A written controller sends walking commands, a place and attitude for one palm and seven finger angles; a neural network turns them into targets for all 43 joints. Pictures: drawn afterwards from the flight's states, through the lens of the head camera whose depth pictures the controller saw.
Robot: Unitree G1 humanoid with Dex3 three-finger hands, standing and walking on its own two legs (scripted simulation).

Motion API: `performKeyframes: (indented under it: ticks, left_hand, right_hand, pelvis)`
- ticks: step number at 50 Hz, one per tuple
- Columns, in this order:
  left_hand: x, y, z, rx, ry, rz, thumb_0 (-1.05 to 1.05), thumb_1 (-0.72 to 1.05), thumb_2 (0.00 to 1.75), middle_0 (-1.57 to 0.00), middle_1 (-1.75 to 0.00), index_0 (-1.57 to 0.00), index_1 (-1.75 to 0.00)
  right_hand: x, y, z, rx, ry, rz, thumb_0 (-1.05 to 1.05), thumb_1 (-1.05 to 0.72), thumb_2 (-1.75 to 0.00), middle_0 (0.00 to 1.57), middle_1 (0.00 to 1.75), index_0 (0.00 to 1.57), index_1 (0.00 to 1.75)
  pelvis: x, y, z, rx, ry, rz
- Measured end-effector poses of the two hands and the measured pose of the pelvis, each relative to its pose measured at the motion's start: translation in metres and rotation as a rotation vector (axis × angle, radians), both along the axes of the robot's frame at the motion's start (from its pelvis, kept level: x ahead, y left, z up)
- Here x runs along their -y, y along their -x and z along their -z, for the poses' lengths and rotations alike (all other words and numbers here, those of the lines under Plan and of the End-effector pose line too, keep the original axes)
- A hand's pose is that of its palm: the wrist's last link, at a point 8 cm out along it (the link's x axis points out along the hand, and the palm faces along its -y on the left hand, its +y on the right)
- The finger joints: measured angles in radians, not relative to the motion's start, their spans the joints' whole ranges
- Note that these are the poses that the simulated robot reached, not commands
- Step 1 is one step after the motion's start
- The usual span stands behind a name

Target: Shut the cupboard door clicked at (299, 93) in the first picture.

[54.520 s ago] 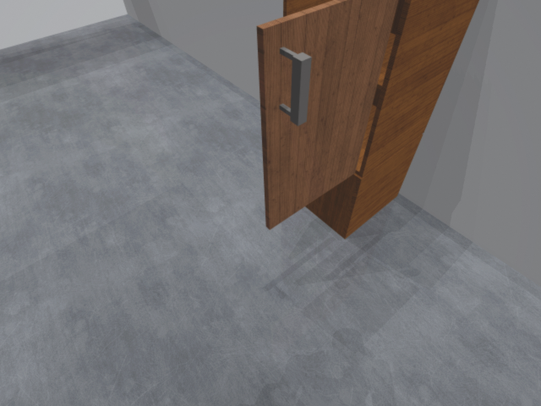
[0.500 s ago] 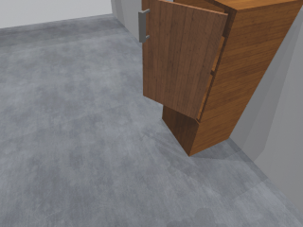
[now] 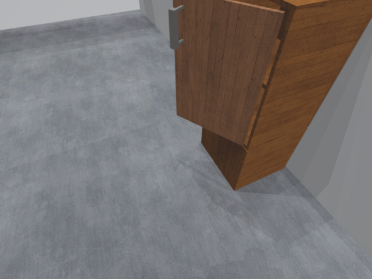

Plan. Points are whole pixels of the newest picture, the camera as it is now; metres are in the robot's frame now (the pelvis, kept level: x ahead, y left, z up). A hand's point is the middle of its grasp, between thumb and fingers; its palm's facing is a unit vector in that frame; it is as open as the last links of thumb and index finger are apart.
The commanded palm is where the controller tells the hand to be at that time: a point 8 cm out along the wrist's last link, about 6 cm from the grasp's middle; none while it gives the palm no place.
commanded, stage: look to check the result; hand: left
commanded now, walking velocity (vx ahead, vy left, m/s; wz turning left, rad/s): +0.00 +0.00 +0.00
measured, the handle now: (177, 27) +0.92 +0.08 +0.13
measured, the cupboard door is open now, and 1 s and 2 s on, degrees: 31 31 31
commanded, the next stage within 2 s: walk to a spot facing it in 0.20 s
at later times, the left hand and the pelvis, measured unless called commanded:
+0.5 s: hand out of the picture +0.00 +0.18 -0.18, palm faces +0.08 -0.98 -0.21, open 7.4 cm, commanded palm none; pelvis +0.01 +0.00 -0.01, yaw +3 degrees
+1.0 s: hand out of the picture +0.04 +0.28 -0.17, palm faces +0.34 -0.90 -0.27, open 7.4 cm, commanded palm none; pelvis +0.00 +0.04 -0.01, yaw +22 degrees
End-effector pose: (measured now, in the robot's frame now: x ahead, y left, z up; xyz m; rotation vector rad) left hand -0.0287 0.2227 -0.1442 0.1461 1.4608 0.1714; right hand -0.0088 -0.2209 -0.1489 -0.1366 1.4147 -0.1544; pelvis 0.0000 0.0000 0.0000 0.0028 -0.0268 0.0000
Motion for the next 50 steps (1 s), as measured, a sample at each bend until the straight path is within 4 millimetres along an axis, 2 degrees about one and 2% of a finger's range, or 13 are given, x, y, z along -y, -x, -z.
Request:
performKeyframes:
  ticks: [8, 16, 24, 29, 32, 38, 45, 50]
  left_hand:
    - [0.005, -0.008, 0.002, 0.013, 0.013, -0.001, 0.01, 0.91, 0.9, -0.2, -0.3, -0.2, -0.3]
    - [0.006, -0.017, 0.003, 0.03, 0.015, 0.003, 0.01, 0.91, 0.9, -0.2, -0.3, -0.2, -0.3]
    - [0.001, -0.022, 0.006, 0.048, -0.004, -0.032, 0.01, 0.91, 0.9, -0.2, -0.3, -0.2, -0.3]
    - [-0.01, -0.018, 0.015, 0.08, -0.016, -0.091, 0.01, 0.91, 0.9, -0.2, -0.3, -0.2, -0.3]
    - [-0.021, -0.015, 0.022, 0.094, -0.018, -0.13, 0.01, 0.91, 0.9, -0.2, -0.3, -0.2, -0.3]
    - [-0.056, -0.015, 0.039, 0.118, -0.021, -0.192, 0.01, 0.91, 0.9, -0.2, -0.3, -0.2, -0.3]
    - [-0.09, -0.035, 0.006, 0.217, -0.083, -0.221, 0.01, 0.91, 0.9, -0.2, -0.3, -0.2, -0.3]
    - [-0.1, -0.043, -0.012, 0.29, -0.128, -0.256, 0.01, 0.91, 0.9, -0.2, -0.3, -0.2, -0.3]
  right_hand:
    - [0.007, -0.014, -0.002, 0.024, 0.017, -0.01, 0.0, -0.91, -0.9, 0.2, 0.3, 0.2, 0.3]
    - [0.014, -0.021, -0.004, 0.031, 0.033, -0.013, 0.0, -0.91, -0.9, 0.2, 0.3, 0.2, 0.3]
    - [0.013, -0.019, 0.001, 0.003, 0.028, -0.03, 0.0, -0.91, -0.9, 0.2, 0.3, 0.2, 0.3]
    - [0.011, -0.023, 0.006, -0.038, 0.037, -0.07, 0.0, -0.91, -0.9, 0.2, 0.3, 0.2, 0.3]
    - [0.007, -0.037, 0.004, -0.039, 0.053, -0.103, 0.01, -0.91, -0.9, 0.2, 0.3, 0.2, 0.3]
    - [-0.008, -0.082, 0.009, 0.058, 0.095, -0.206, 0.01, -0.91, -0.9, 0.2, 0.3, 0.2, 0.3]
    - [-0.028, -0.116, -0.007, 0.106, 0.087, -0.321, 0.0, -0.91, -0.9, 0.2, 0.3, 0.2, 0.3]
    - [-0.032, -0.141, -0.014, 0.128, 0.073, -0.391, 0.0, -0.9, -0.9, 0.2, 0.3, 0.21, 0.3]
  pelvis:
    - [0.002, -0.005, 0.0, 0.001, -0.002, -0.001]
    - [0.003, -0.008, 0.0, 0.001, -0.003, -0.001]
    - [0.003, -0.006, 0.005, -0.004, 0.001, -0.04]
    - [-0.002, -0.004, 0.014, 0.008, 0.023, -0.109]
    - [-0.009, -0.005, 0.017, 0.021, 0.02, -0.157]
    - [-0.034, -0.002, 0.033, 0.013, 0.011, -0.234]
    - [-0.043, 0.006, 0.014, -0.039, 0.037, -0.31]
    - [-0.036, 0.004, 0.007, -0.062, 0.05, -0.376]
